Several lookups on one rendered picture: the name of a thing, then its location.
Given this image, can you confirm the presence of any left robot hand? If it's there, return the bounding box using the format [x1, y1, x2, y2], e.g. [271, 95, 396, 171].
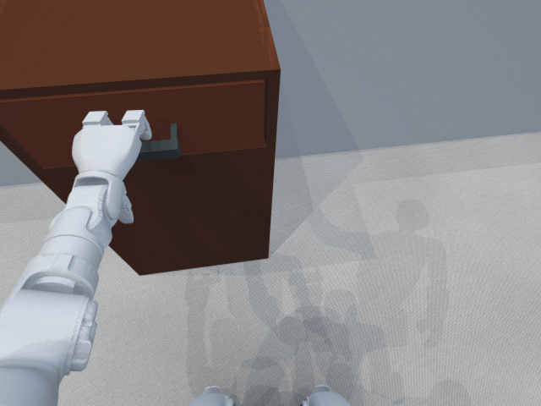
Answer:
[72, 110, 152, 223]

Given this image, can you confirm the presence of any drawer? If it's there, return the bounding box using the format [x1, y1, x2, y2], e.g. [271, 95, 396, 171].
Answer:
[0, 80, 265, 167]

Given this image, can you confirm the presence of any cabinet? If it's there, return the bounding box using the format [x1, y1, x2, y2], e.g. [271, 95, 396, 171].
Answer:
[0, 0, 281, 276]

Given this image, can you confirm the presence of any robot left shin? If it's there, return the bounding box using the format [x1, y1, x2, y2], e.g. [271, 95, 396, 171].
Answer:
[203, 387, 225, 396]

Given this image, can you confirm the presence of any left robot forearm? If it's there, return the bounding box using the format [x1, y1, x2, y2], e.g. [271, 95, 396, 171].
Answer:
[0, 171, 124, 325]

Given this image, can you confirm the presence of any robot right shin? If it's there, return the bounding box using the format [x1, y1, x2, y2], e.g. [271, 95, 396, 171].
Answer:
[309, 385, 330, 396]

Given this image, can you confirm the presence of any handle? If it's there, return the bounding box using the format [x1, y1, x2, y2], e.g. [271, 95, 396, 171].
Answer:
[136, 123, 181, 162]

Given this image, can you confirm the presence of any robot left upper arm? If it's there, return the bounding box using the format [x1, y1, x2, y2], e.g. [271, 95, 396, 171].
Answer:
[0, 289, 98, 406]

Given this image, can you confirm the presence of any robot shin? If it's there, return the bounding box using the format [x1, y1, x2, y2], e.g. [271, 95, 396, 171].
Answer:
[203, 387, 225, 396]
[309, 385, 330, 396]

